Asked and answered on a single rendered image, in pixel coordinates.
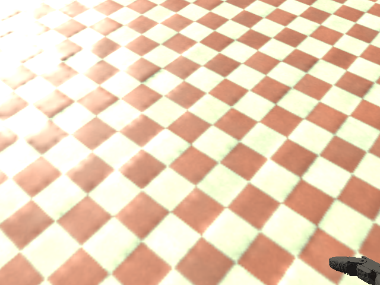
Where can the right robot hand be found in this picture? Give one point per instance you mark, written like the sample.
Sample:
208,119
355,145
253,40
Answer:
365,268

